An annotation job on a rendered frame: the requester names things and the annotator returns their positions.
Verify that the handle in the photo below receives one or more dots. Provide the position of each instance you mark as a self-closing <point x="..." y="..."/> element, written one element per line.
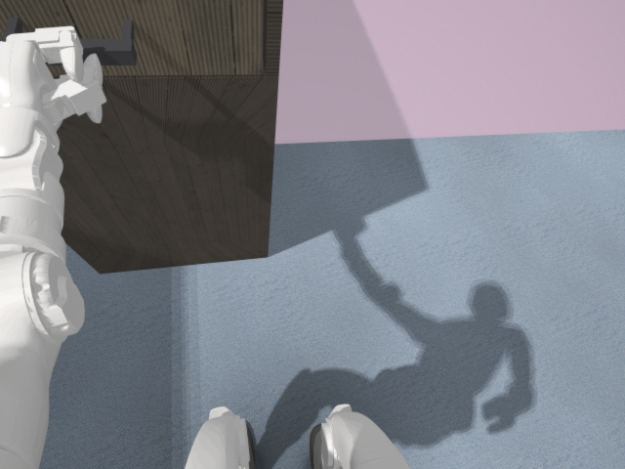
<point x="109" y="51"/>

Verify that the robot left forearm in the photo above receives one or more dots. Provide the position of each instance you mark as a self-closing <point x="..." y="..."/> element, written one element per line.
<point x="31" y="195"/>

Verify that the robot right thigh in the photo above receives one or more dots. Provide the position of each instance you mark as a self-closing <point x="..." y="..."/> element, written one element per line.
<point x="351" y="440"/>

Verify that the drawer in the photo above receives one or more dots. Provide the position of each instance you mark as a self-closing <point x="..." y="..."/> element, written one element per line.
<point x="171" y="37"/>

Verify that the left robot hand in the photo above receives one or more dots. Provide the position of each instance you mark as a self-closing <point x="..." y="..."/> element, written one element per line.
<point x="26" y="81"/>

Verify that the cabinet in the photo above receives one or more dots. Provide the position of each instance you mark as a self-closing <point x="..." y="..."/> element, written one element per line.
<point x="179" y="171"/>

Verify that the right robot shin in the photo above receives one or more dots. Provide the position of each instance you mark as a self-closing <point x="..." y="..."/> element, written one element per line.
<point x="337" y="409"/>

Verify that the left robot upper arm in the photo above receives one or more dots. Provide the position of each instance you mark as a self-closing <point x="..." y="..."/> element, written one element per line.
<point x="39" y="307"/>

